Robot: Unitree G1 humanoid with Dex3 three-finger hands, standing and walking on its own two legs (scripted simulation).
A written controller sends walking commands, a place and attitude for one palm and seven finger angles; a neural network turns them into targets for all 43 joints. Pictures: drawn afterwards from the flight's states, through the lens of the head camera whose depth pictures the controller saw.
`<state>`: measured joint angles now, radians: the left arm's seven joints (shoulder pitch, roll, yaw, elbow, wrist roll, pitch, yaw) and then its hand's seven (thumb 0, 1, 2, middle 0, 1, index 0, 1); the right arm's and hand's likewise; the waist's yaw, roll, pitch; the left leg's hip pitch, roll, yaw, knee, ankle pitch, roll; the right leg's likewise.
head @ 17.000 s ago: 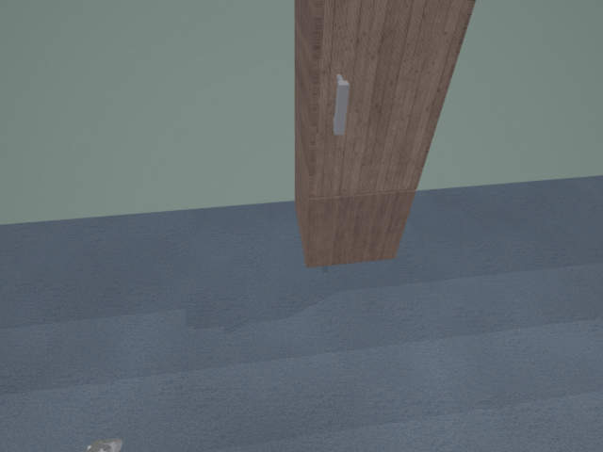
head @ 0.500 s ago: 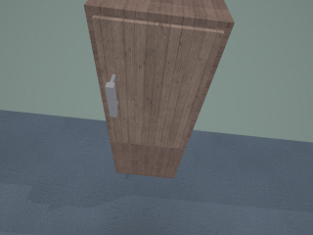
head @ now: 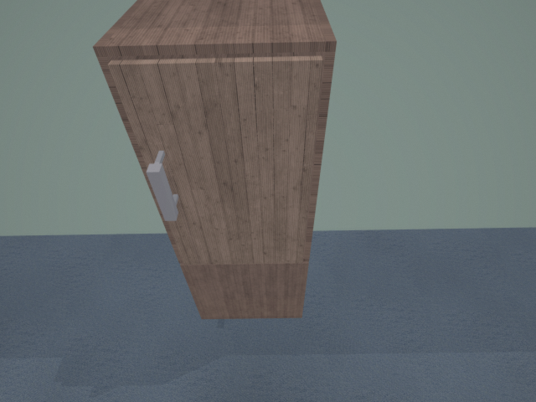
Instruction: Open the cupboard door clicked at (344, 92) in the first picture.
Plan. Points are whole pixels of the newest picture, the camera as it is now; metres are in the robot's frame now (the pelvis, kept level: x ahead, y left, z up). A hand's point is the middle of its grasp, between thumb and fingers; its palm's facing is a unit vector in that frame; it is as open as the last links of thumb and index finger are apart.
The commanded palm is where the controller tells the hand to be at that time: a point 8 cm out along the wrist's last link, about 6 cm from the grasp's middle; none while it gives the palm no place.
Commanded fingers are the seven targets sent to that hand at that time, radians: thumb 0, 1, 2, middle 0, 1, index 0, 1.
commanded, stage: come to a stop and stand still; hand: left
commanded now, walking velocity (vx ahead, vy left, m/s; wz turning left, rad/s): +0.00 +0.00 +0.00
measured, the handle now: (166, 186) +0.53 +0.23 +0.01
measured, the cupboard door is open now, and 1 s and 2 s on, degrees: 0 0 0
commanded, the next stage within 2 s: look again from close up in 0.46 s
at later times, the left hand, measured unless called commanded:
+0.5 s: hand out of the picture +0.02 +0.16 -0.17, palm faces +0.03 -0.98 -0.20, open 7.4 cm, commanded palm none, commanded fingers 0.00 0.90 0.90 -0.20 -0.30 -0.20 -0.30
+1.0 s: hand out of the picture +0.03 +0.18 -0.16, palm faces +0.03 -0.98 -0.22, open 7.4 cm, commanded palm none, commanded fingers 0.00 0.90 0.90 -0.20 -0.30 -0.20 -0.30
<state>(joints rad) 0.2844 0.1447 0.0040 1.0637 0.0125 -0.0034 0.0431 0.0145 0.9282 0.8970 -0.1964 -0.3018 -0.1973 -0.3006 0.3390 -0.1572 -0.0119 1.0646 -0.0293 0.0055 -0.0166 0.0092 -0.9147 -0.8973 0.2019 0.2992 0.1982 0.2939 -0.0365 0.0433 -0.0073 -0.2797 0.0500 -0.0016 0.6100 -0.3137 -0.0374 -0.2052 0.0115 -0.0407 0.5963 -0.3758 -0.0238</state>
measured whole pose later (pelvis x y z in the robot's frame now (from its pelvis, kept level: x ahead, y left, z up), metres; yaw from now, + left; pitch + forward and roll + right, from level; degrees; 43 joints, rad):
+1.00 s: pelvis +0.02 +0.00 +0.01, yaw +0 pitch -1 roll +1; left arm 0.27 0.18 0.00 1.10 0.01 -0.01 0.03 0.01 0.91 0.90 -0.20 -0.30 -0.20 -0.30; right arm 0.25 -0.16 0.01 1.14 -0.02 -0.01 -0.03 0.01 -0.92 -0.90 0.20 0.30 0.20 0.29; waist 0.01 -0.01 0.02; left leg -0.17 0.03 0.01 0.46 -0.26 -0.04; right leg -0.12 0.00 -0.03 0.47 -0.34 -0.02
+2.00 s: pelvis -0.05 +0.02 -0.06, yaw +0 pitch +12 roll -2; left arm 0.28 0.28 0.28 0.09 -0.32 -0.25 -0.28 0.01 0.10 0.55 -0.26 -0.82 -0.26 -0.82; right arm 0.31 -0.20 0.02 0.57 0.02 -0.20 -0.08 0.02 -0.90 -0.90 0.21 0.30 0.21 0.30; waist -0.03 0.03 -0.12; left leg -0.84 0.05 -0.02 1.06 -0.43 -0.01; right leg -0.75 0.00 -0.05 1.03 -0.49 0.00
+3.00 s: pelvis -0.03 +0.01 -0.04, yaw +0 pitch +9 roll -2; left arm -0.03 0.40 0.44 0.44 -0.36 -0.27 -0.49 -0.01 -0.50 0.30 -0.30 -1.20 -0.30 -1.20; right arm 0.31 -0.29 0.02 0.57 0.04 -0.18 -0.08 0.02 -0.91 -0.90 0.21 0.30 0.20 0.29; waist -0.02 0.02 -0.09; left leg -0.69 0.05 -0.01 0.91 -0.39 -0.02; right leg -0.60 0.01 -0.05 0.89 -0.45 -0.01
